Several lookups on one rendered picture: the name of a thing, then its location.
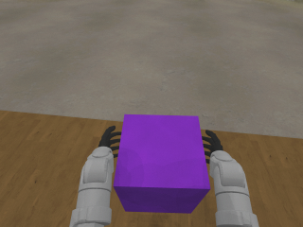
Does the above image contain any right robot hand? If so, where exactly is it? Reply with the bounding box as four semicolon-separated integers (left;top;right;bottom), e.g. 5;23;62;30
202;130;223;164

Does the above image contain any robot left forearm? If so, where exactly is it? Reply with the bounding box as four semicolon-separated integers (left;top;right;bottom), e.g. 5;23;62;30
69;146;115;227

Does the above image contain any left robot hand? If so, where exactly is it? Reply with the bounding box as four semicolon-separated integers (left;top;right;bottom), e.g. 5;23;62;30
98;126;122;158

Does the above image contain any robot right forearm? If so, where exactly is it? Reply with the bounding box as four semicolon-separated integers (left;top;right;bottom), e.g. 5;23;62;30
209;150;259;227

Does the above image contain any carton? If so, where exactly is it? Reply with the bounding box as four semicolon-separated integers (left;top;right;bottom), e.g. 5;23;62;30
113;114;211;214

